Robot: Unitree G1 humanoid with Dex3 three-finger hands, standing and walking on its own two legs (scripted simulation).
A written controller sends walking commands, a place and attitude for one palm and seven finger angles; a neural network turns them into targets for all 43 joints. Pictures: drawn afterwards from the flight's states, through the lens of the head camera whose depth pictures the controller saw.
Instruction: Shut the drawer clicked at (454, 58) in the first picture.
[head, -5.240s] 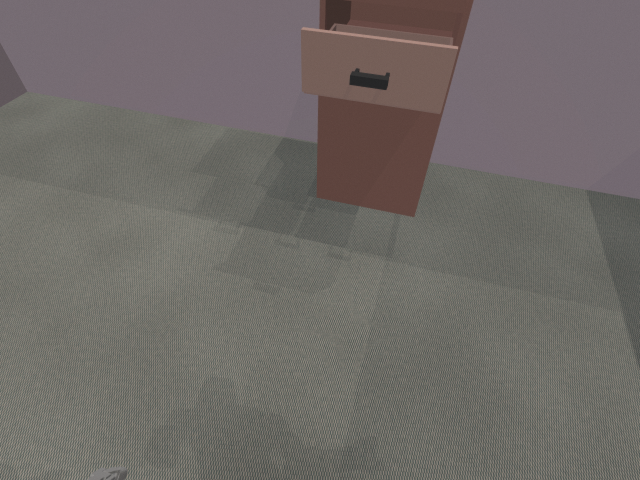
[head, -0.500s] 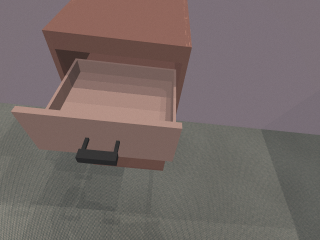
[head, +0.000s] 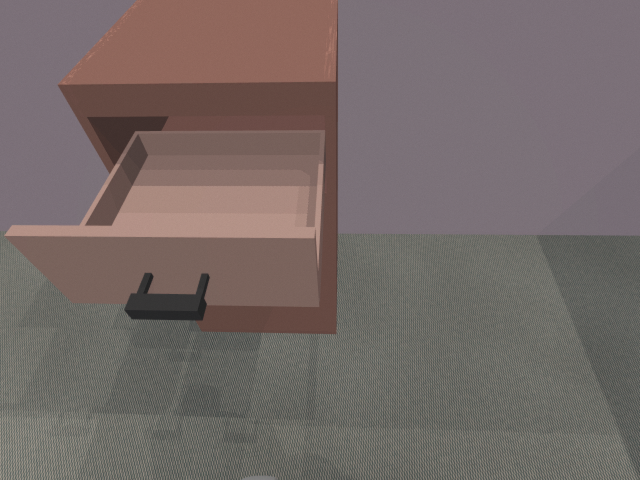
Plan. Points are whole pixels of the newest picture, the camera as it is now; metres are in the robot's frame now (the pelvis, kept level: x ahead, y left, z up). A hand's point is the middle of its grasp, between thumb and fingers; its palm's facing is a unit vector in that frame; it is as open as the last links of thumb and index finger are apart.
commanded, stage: come to a stop and stand still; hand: left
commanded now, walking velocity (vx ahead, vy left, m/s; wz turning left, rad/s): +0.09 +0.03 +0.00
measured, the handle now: (171, 293) +0.36 +0.25 -0.01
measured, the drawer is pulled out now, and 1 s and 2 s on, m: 0.28 0.28 0.28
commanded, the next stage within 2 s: look again from close up in 0.38 s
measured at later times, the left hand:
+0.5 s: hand out of the picture +0.01 +0.20 -0.18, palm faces +0.02 -0.98 -0.20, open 7.3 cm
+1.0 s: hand out of the picture +0.02 +0.18 -0.17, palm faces +0.02 -0.97 -0.23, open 7.3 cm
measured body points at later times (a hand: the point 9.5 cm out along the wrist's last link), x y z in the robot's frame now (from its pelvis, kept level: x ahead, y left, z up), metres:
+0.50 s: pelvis +0.00 +0.02 +0.00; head +0.03 +0.02 +0.44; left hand +0.01 +0.25 -0.16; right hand -0.02 -0.19 -0.17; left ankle -0.04 +0.15 -0.74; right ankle -0.01 -0.08 -0.74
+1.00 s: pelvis -0.01 +0.00 +0.00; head +0.00 -0.02 +0.45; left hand +0.02 +0.23 -0.15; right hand -0.01 -0.22 -0.17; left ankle -0.04 +0.15 -0.74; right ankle -0.01 -0.08 -0.74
